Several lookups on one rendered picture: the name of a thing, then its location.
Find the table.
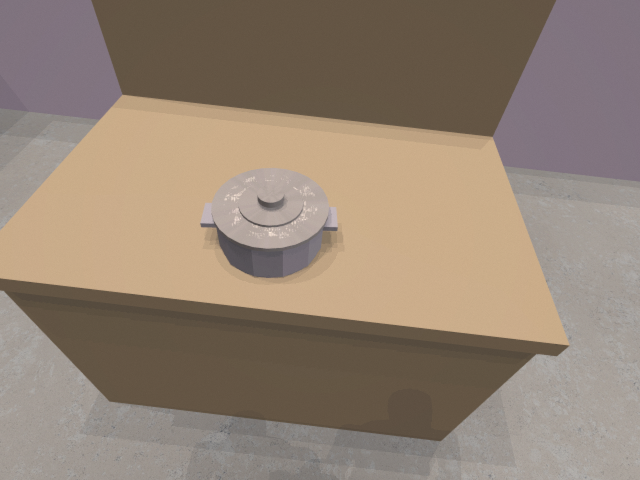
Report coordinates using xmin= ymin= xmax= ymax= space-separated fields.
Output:
xmin=0 ymin=0 xmax=570 ymax=441

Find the lid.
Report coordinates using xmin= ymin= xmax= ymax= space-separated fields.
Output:
xmin=211 ymin=168 xmax=329 ymax=252

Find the knob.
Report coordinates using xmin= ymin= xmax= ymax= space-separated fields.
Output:
xmin=257 ymin=185 xmax=284 ymax=208

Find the pot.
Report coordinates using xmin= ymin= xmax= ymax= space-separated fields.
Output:
xmin=200 ymin=203 xmax=338 ymax=278

